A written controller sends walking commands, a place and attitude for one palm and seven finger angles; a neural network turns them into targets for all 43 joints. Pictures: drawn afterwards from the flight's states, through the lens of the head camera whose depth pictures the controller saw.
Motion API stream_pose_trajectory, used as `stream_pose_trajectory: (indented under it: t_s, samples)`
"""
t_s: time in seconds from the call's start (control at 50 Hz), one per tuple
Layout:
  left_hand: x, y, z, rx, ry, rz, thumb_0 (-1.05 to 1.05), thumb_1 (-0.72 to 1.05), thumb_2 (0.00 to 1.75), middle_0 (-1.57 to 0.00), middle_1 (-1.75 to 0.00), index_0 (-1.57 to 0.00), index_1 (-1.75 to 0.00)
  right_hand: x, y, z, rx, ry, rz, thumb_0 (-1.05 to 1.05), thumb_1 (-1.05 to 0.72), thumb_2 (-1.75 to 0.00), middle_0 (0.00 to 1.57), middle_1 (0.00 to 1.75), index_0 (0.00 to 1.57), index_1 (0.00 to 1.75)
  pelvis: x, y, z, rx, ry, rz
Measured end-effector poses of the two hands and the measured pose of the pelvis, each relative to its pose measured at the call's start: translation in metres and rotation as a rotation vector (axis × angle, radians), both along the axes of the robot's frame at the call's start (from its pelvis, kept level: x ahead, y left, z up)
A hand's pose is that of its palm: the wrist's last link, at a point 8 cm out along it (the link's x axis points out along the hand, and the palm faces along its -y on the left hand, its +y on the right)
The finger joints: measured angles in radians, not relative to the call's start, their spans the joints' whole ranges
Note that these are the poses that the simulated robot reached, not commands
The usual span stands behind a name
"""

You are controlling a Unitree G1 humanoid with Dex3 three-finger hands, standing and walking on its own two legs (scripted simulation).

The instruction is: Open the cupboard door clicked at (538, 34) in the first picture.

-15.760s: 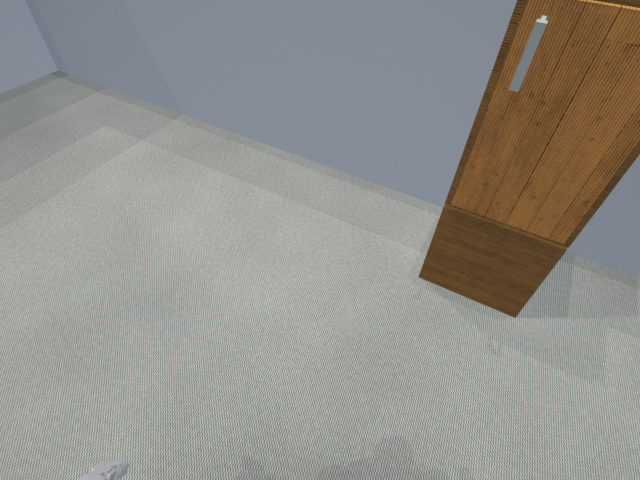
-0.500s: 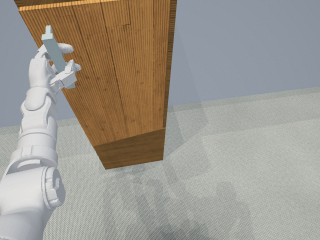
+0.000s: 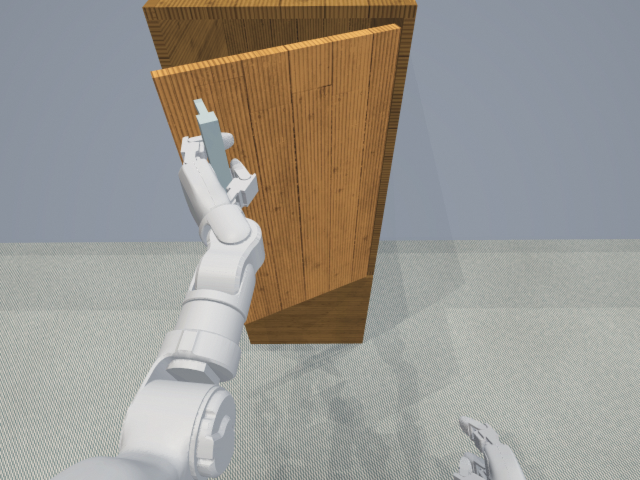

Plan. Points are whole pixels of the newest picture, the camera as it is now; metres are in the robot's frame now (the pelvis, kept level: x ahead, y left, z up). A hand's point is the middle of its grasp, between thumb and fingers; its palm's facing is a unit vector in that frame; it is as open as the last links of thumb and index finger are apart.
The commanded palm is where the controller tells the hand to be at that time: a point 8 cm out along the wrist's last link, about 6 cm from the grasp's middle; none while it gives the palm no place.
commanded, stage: pull the door open along its arc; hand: left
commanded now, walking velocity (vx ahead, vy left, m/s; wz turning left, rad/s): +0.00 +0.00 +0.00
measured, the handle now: (215, 157) +0.49 +0.15 +0.16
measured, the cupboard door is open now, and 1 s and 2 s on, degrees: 25 44 45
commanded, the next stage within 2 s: open thumb and fingers to let go in 0.70 s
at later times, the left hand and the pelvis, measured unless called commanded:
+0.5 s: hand (266, 205) +0.40 +0.07 +0.15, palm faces +0.38 -0.92 +0.03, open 6.0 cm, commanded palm +0.34 +0.10 +0.14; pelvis +0.00 +0.00 +0.01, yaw -2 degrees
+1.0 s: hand (293, 217) +0.38 +0.04 +0.15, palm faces +0.39 -0.92 -0.07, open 6.4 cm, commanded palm +0.33 +0.07 +0.14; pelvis +0.01 +0.01 +0.01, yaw +1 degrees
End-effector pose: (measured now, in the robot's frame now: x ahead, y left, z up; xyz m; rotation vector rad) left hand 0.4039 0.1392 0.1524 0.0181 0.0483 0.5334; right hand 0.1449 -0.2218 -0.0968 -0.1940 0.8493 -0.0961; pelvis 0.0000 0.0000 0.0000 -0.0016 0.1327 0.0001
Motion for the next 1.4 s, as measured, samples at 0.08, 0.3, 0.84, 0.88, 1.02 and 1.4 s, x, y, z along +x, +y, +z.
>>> stream_pose_trajectory:
  t_s: [0.08,0.3,0.84,0.88,1.02,1.4]
  samples:
    - [0.000,0.000,-0.001,0.009,-0.009,-0.008,-0.01,0.73,0.82,-0.36,-1.33,-0.34,-1.35,-0.025,-0.007,-0.009,-0.014,0.070,-0.027,0.00,-0.90,-0.90,0.21,0.30,0.20,0.30,-0.002,-0.004,0.000,0.000,-0.004,0.004]
    - [-0.004,0.001,-0.002,-0.001,-0.036,-0.061,0.00,0.73,0.79,-0.36,-1.34,-0.35,-1.35,-0.094,-0.029,-0.020,-0.044,0.209,-0.129,0.01,-0.90,-0.90,0.21,0.30,0.20,0.30,-0.005,-0.003,0.003,0.001,-0.025,-0.016]
    - [-0.073,-0.067,0.002,0.013,0.000,-0.206,0.01,0.68,0.76,-0.36,-1.32,-0.37,-1.34,0.067,0.039,0.032,0.072,-0.103,0.084,0.01,-0.90,-0.90,0.20,0.30,0.20,0.30,0.012,0.008,0.010,-0.010,-0.138,0.003]
    - [-0.067,-0.064,0.003,0.008,0.017,-0.177,0.01,0.67,0.78,-0.37,-1.32,-0.38,-1.34,0.071,0.043,0.031,0.067,-0.087,0.098,0.01,-0.90,-0.90,0.20,0.30,0.20,0.30,0.012,0.008,0.010,-0.009,-0.133,0.008]
    - [-0.061,-0.057,0.003,0.038,0.024,-0.135,0.01,0.54,0.75,-0.37,-1.31,-0.40,-1.32,0.058,0.044,0.016,0.079,-0.011,0.097,0.01,-0.90,-0.90,0.20,0.30,0.20,0.30,0.014,0.006,0.008,-0.001,-0.110,0.009]
    - [-0.074,-0.065,0.000,0.034,0.001,-0.121,0.00,-0.39,0.35,-0.30,-1.12,-0.27,-1.12,0.002,0.008,-0.003,0.038,0.074,0.018,0.01,-0.91,-0.90,0.20,0.30,0.20,0.30,-0.001,-0.002,0.007,-0.001,-0.125,0.012]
